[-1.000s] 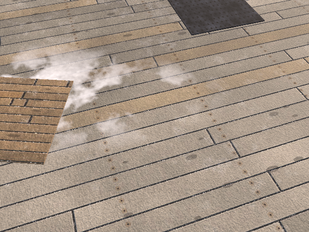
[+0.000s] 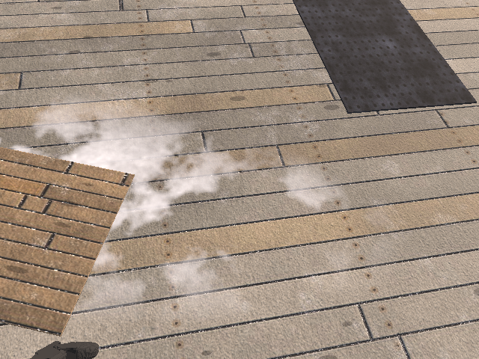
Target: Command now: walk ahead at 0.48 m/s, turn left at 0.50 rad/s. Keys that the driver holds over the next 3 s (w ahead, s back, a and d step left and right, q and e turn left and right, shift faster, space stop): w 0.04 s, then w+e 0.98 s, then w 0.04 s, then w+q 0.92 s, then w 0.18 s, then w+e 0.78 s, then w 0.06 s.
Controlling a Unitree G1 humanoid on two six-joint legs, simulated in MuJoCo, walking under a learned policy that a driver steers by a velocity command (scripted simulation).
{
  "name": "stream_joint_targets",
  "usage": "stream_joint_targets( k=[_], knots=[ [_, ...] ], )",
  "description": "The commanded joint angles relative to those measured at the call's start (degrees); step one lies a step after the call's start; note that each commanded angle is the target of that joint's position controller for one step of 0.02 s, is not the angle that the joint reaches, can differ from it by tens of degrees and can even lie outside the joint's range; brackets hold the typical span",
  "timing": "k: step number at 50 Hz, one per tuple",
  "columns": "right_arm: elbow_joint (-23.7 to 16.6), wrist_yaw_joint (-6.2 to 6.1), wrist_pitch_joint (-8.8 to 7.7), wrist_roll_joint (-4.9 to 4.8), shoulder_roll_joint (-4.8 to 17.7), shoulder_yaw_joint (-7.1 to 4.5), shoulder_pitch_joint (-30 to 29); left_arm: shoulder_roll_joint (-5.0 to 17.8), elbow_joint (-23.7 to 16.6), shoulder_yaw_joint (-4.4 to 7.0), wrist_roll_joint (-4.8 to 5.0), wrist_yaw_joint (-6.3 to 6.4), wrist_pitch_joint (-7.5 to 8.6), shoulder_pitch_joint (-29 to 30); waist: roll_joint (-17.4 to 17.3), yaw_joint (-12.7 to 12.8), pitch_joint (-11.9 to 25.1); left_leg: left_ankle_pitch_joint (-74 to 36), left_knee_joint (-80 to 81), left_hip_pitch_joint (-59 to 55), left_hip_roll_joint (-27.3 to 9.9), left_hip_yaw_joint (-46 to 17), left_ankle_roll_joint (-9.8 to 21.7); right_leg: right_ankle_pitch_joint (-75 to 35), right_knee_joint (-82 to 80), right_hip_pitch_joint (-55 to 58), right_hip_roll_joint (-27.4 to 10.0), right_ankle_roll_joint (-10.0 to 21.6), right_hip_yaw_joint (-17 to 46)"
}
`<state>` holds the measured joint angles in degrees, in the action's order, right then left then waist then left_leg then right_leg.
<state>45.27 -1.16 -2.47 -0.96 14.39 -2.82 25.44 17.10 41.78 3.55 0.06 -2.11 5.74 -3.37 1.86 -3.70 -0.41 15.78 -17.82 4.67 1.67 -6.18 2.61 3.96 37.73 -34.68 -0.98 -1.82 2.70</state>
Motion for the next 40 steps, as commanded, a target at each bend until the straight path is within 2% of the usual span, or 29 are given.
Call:
stream_joint_targets(
  k=[1, 4, 6, 7, 8, 9, 10, 11, 12, 13, 14, 15, 16, 17, 18, 19, 21, 24, 27, 29, 31, 32, 33, 34, 35, 36, 37, 38, 40],
  knots=[
    [-3.2, -0.84, -0.62, -0.35, 11.7, -3.37, 0.46, 2.06, -6.46, -0.05, 0.56, -0.47, 1.11, 10.62, -8.85, -0.84, -2.42, -14.14, 5.75, 3.37, -10.35, -8.53, 8.29, -7.48, -7.51, 2.66, 2.61, -0.5, -1.83],
    [-2.1, -0.95, -0.68, -0.42, 11.01, -3.36, 1.3, 3.19, -6.2, 0.11, 0.69, -0.82, 1.36, 10.07, -9.5, -0.63, -2.8, -15.32, 4.87, -1.01, -13.02, -9.33, 7.34, -9.05, -10.17, 4.05, 1.16, 1.3, -0.82],
    [-1.77, -0.83, -0.38, -0.05, 11.37, -3.59, 0.97, 4.46, -5.7, 0.53, 0.71, -0.81, 1.33, 8.37, -10.22, 0.23, -2.6, -23.81, 1.83, -5.31, -14.21, -8.19, 6.42, -4.5, -10.42, 4.85, 1.18, 3.44, -2.19],
    [-1.85, -0.76, -0.16, 0.02, 11.59, -3.63, 0.57, 5.56, -5.01, 1.1, 0.5, -0.63, 1.31, 5.8, -10.45, 1.65, -0.64, -34.52, -2.38, -6.97, -13.49, -6.63, 5.72, -2.05, -10.7, 8.54, 2.55, 4.93, -4.03],
    [-1.98, -0.73, 0.12, 0.19, 11.14, -3.37, 0.23, 7.09, -3.16, 2.02, 0.26, -0.31, 1.19, -0.2, -9.97, 4.61, 3.66, -44.9, -10.31, -7.12, -11.36, -4.18, 4.64, -1.9, -11.28, 16.69, 3.99, 6.93, -5.74],
    [-2.77, -0.78, 0.33, 0.75, 10.09, -2.71, -0.49, 8.81, -1.2, 2.62, -0.14, -0.14, 0.98, -9.37, -8.53, 8.71, 10.77, -43.53, -22.3, -0.59, -9.48, -2.45, 3.1, -2.94, -8.55, 31.48, -0.07, 10.21, -1.45],
    [-3.8, -0.46, -0.28, 1.21, 5.69, -1.28, 5.46, 13.94, -0.03, 3.92, -0.75, -0.09, 0.62, -17.81, 4.57, 8.32, 20.77, -22.42, -44.62, 19.45, -2.16, 0.37, -0.98, 2.05, -7.88, 54.08, -13.72, 19.72, 21.99],
    [-3.65, -0.06, -1.4, 0.65, 4.87, -0.6, 6.64, 12.11, 2.04, 3.45, 1.08, -0.81, 0.34, -20.07, 15.49, 7.95, 23.3, 14.72, -56.32, 32.43, 3.26, -1.05, -2.68, 14.7, -19.5, 59.86, -19.53, 24.17, 43.99],
    [-5.01, 0.29, -2.42, -0.56, 9.78, -1.63, -0.28, 8.55, 1.38, 2.42, 2.18, -0.57, 0.15, -16.04, 9.26, 8.81, 13.14, 13.19, -60.05, 39.04, -0.89, -2.76, -1.76, 21.32, -21.46, 53.45, -17.71, 20.98, 40.26],
    [-6.69, 0.62, -3.39, -0.91, 10.48, -1.55, -6.93, 7.15, 0.31, 1.92, 1.35, -0.12, -0.28, -12.5, 3.46, 8.69, 6.71, 8.58, -57.94, 39.22, -3.26, -1.53, -1.04, 18.01, -22.26, 44.66, -15.29, 18.82, 32.43],
    [-7.57, 0.68, -4.09, 0.19, 9.82, -1.5, -10.49, 6.47, -0.05, 1.56, 0.49, 0.01, -0.56, -10.41, -1.14, 7.25, 2.15, 5.68, -53.68, 37.82, -4.78, -0.4, -0.96, 11.68, -23.69, 36.6, -12.96, 17.97, 27.47],
    [-7.86, 0.64, -4.32, 1.2, 9.67, -1.79, -10.55, 5.93, -0.39, 1.36, -0.02, 0.25, -0.54, -9.28, -0.47, 5.39, 1.31, 3.48, -49.43, 34.87, -6.37, -0.43, -1.3, 5.96, -24.42, 32.14, -11.36, 17.67, 24.63],
    [-7.84, 0.76, -4.28, 1.63, 8.99, -1.75, -9.83, 5.48, -0.65, 1.17, -0.2, 0.5, -0.68, -8.69, 0.77, 4.08, 1.22, 2.78, -46.77, 32.33, -6.9, -0.18, -1.83, 2.41, -25.36, 29.41, -9.74, 17.66, 22.65],
    [-7.9, 0.84, -4.15, 1.78, 8.13, -1.59, -9.13, 5.24, -0.63, 1.16, 0.11, 0.76, -0.8, -8.71, 1.92, 3.23, 1.36, 2.72, -43.69, 31.08, -7.11, 0.34, -2.47, 0.48, -26.13, 27.73, -8.9, 17.91, 20.9],
    [-8.08, 0.74, -3.83, 2.19, 7.18, -1.4, -9.46, 4.99, -0.53, 1.07, 0.51, 1.02, -0.83, -8.98, 1.31, 2.96, 1.18, 2.17, -41.52, 30.4, -7.06, 1.25, -3.05, -0.5, -27.02, 25.84, -7.99, 17.69, 19.05],
    [-9.1, 0.71, -3.65, 2.02, 6.41, -0.96, -10.68, 6.84, -0.29, 1.56, 0.76, 1.39, -0.83, -9.43, 3.13, 2.75, 0.25, 1.59, -37.14, 30.21, -6.86, 2.1, -4.1, -2.81, -27.49, 23.33, -8.54, 18.66, 18.04],
    [-10.54, 0.82, -3.77, 2.16, 5.38, -0.22, -16.0, 7.92, 0.02, 2.1, 1.18, 2.02, -1.01, -10.54, 2.07, 4.42, -1.22, -6.27, -27.85, 27.57, -6.09, 3.0, -5.18, -3.62, -27.84, 19.58, -6.3, 17.03, 14.19],
    [-12.01, 1.37, -4.29, 1.44, 4.88, 0.06, -22.64, 9.03, 0.97, 2.58, 1.6, 2.58, -1.73, -14.32, 1.57, 7.1, -0.84, -18.83, -17.21, 21.27, -2.76, 3.47, -6.09, -2.22, -26.52, 17.2, -4.44, 14.57, 12.86],
    [-13.12, 1.71, -4.47, 0.61, 6.35, -0.54, -25.29, 8.55, 1.72, 2.54, 2.18, 2.86, -2.5, -17.36, 2.02, 7.52, -0.29, -18.94, -12.06, 18.86, -1.8, 1.52, -5.79, 2.73, -22.9, 21.02, -5.75, 13.04, 16.79],
    [-13.24, 1.75, -4.75, 0.34, 7.83, -1.28, -24.44, 8.68, 1.61, 2.72, 1.93, 3.02, -2.91, -17.51, 3.14, 6.18, 0.04, -15.05, -10.17, 16.45, -1.93, 0.96, -4.56, 3.81, -19.18, 23.71, -6.82, 11.76, 19.84],
    [-11.61, 1.33, -5.07, 0.62, 9.74, -2.57, -17.26, 6.91, 1.02, 2.23, 1.43, 2.9, -3.12, -16.88, 3.31, 1.95, 3.13, -12.09, -6.96, 5.31, -2.74, 1.87, -1.78, 0.85, -11.35, 22.33, -4.06, 9.4, 19.1],
    [-10.9, 0.83, -5.19, 1.54, 12.62, -3.49, -9.28, 3.58, -0.11, 1.01, 0.61, 2.57, -2.88, -16.4, -0.82, -1.83, 10.03, -8.72, -7.86, -7.35, -10.78, -5.07, 1.81, 5.17, 2.7, 17.11, -0.9, 7.44, 15.32],
    [-9.31, 0.79, -4.28, 2.27, 17.43, -4.72, -3.56, -0.65, -1.6, -0.32, 1.67, 2.6, -2.24, -23.35, -17.05, -0.29, 18.63, 1.77, -4.46, -25.62, -24.01, -27.67, 10.42, 25.19, 21.49, -0.35, 6.82, 3.75, 6.62],
    [-8.5, 1.31, -3.81, 1.33, 14.04, -4.18, -2.68, 3.73, -1.51, 0.21, 2.62, 2.74, -2.15, -23.76, -18.66, -0.38, 17.15, 14.4, -0.33, -24.68, -26.87, -39.07, 12.05, 29.53, 31.71, -9.33, 2.85, 3.02, 6.42],
    [-9.12, 1.25, -3.7, 1.16, 10.0, -3.09, -5.49, 7.59, -1.58, 1.32, 2.58, 2.83, -2.46, -18.97, -11.8, -1.43, 9.5, 14.66, 0.86, -18.36, -24.07, -31.51, 9.73, 24.26, 35.19, -11.57, 0.62, 2.7, 6.8],
    [-9.26, 1.22, -3.49, 1.45, 8.5, -2.5, -8.37, 7.72, -2.17, 1.53, 1.93, 2.9, -2.82, -15.54, -7.93, -0.75, 5.16, 6.98, 1.26, -12.12, -21.56, -23.15, 8.13, 19.94, 35.15, -10.51, -1.17, 2.24, 5.06],
    [-8.79, 1.35, -3.35, 1.64, 6.76, -1.93, -10.57, 7.05, -2.76, 1.67, 1.18, 2.79, -3.06, -13.12, -5.99, 0.14, 1.5, 0.03, 2.99, -6.54, -18.41, -16.51, 7.0, 17.13, 32.41, -9.03, -2.48, 2.12, 4.71],
    [-8.36, 1.29, -3.46, 2.06, 6.63, -1.78, -11.96, 6.16, -3.4, 1.82, 1.41, 2.43, -3.37, -13.42, -9.12, 1.97, 0.49, -3.92, 4.19, -2.91, -17.71, -12.9, 7.01, 15.12, 30.81, -6.81, -4.0, 1.88, 4.64],
    [-7.4, 1.42, -3.88, 1.66, 6.57, -2.03, -12.53, 3.8, -3.96, 1.42, 1.72, 1.9, -4.14, -13.14, -9.59, 2.84, -0.33, -8.86, 6.73, 0.57, -16.39, -6.98, 7.4, 13.59, 28.11, -4.63, -4.94, 1.38, 3.15]
  ],
)
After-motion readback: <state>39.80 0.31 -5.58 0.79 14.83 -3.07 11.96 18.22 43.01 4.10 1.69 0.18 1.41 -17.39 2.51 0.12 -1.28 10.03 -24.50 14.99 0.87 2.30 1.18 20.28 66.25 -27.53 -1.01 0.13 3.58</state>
